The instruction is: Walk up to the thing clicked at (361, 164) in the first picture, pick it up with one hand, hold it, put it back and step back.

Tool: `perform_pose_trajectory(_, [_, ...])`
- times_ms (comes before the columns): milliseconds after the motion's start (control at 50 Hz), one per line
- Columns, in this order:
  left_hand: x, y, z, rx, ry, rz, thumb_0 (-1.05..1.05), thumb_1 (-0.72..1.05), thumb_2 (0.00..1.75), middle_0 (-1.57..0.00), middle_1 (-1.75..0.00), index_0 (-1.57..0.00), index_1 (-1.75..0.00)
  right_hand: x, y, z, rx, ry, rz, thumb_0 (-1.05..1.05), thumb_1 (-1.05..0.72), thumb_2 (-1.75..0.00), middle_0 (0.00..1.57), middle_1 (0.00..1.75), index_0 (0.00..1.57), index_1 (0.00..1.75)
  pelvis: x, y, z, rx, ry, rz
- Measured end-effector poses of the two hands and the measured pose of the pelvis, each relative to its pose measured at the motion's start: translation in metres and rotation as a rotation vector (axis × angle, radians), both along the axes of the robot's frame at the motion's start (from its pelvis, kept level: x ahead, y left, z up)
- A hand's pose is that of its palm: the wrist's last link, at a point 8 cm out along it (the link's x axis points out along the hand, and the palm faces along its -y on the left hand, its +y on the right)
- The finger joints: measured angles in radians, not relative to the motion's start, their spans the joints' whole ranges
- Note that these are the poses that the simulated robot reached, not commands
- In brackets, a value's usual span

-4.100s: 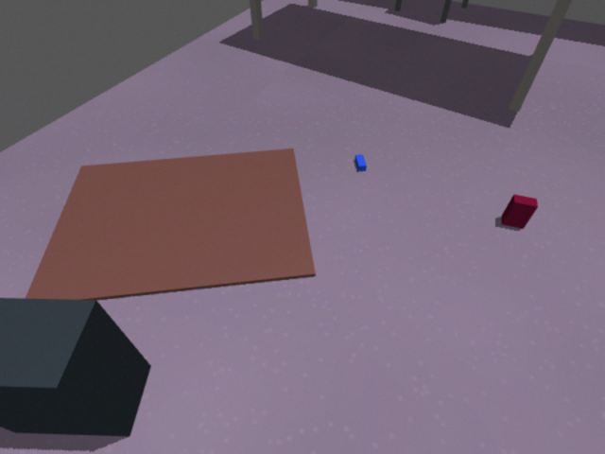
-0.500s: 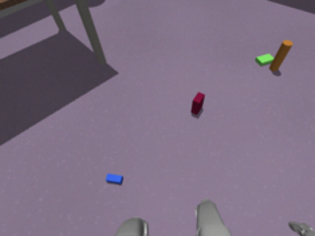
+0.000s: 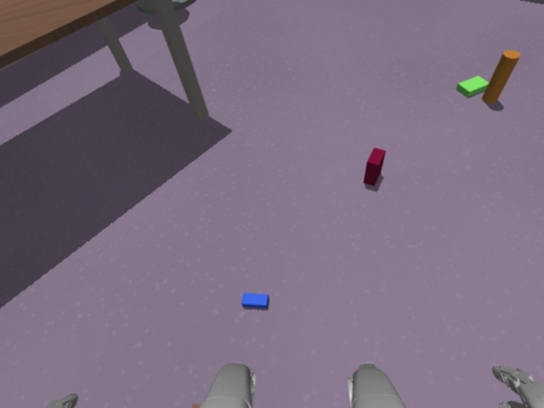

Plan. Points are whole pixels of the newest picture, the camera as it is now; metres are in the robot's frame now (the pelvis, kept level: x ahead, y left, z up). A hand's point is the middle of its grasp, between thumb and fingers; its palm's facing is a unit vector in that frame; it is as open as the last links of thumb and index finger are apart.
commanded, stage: walk up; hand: left
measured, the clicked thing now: (255, 300) +0.53 +0.16 -0.73
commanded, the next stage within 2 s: none
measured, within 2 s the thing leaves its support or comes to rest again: neither
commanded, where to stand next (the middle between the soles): +0.10 -0.05 m, yaw -8 degrees
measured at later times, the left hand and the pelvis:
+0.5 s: hand out of the picture +0.08 +0.35 -0.16, palm faces -0.19 -0.93 -0.32, open 7.4 cm; pelvis -0.02 +0.08 +0.01, yaw -9 degrees
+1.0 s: hand (129, 391) +0.18 +0.27 -0.13, palm faces -0.14 -0.90 -0.41, open 7.4 cm; pelvis +0.02 +0.02 +0.01, yaw -10 degrees
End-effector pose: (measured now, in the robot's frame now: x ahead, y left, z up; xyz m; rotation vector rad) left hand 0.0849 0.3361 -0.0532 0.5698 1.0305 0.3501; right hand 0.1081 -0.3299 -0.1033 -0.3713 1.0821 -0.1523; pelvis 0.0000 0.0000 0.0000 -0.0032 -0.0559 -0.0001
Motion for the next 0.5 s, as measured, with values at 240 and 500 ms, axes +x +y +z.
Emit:
perform_pose_trajectory(240, [-0.019, 0.115, -0.044, -0.116, 0.058, 0.009, 0.01, 0.91, 0.89, -0.20, -0.30, -0.20, -0.30, -0.120, 0.116, 0.001, -0.046, 0.101, -0.151, 0.01, -0.90, -0.90, 0.20, 0.30, 0.21, 0.30, -0.025, 0.096, -0.007, -0.014, -0.025, -0.061])
perform_pose_trajectory(500, [0.000, 0.058, -0.067, -0.291, 0.256, -0.093, 0.01, 0.91, 0.90, -0.20, -0.30, -0.20, -0.30, -0.196, 0.056, 0.065, -0.275, 0.239, -0.273, 0.01, -0.90, -0.90, 0.21, 0.30, 0.21, 0.30, -0.019, 0.079, 0.010, 0.007, 0.016, -0.155])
